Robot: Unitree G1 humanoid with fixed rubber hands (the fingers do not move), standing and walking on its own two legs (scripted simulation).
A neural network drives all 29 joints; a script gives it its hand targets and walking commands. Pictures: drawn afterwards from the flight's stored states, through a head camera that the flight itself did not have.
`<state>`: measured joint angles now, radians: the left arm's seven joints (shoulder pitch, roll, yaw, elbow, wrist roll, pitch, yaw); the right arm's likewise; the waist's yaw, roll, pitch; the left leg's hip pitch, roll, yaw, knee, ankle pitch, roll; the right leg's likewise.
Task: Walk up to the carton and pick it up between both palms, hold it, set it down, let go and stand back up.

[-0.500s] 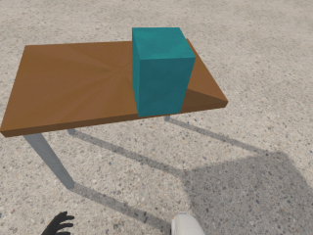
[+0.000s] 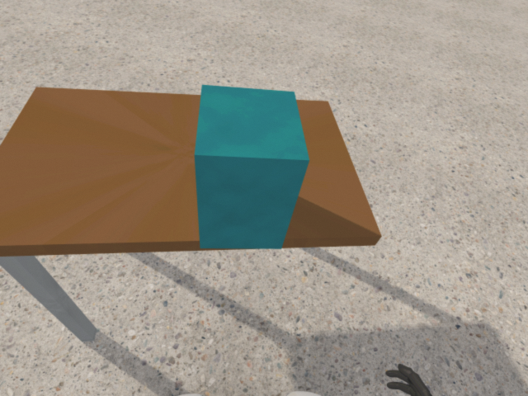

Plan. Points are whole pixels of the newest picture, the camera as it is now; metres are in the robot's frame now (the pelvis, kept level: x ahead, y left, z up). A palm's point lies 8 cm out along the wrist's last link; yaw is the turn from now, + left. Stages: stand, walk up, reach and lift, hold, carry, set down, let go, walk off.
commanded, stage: walk up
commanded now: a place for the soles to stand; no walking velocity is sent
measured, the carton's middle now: (245, 173) +0.48 +0.04 +0.04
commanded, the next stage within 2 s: none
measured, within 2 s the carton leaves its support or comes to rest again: neither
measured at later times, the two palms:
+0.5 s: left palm (111, 389) +0.15 +0.21 -0.07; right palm out of the picture +0.13 -0.33 -0.09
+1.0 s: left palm out of the picture +0.04 +0.24 -0.10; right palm out of the picture +0.12 -0.30 -0.08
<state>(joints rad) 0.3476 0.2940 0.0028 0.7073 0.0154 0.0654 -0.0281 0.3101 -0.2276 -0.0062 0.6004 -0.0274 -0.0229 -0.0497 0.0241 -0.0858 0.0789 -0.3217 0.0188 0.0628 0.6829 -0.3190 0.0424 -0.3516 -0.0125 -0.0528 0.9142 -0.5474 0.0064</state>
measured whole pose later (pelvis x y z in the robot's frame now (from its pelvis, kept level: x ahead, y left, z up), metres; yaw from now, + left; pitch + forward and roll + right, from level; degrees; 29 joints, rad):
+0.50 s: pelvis +0.01 -0.06 +0.00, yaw +4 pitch -3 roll +0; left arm 0.18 0.34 0.00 0.58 -0.01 0.03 -0.03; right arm 0.24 -0.31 -0.02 0.66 0.00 0.01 0.02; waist -0.02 -0.01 0.11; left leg -0.29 0.03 -0.03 0.65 -0.31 -0.03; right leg -0.29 -0.05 -0.08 0.65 -0.31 0.00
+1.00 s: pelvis +0.00 -0.05 +0.00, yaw +6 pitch -2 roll -1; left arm 0.33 0.35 0.02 0.66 0.01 0.01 -0.02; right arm 0.30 -0.28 -0.03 0.66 0.00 0.01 0.03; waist 0.02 -0.03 0.05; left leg -0.35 0.00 -0.06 0.66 -0.29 0.00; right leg -0.30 -0.07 -0.11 0.61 -0.28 0.02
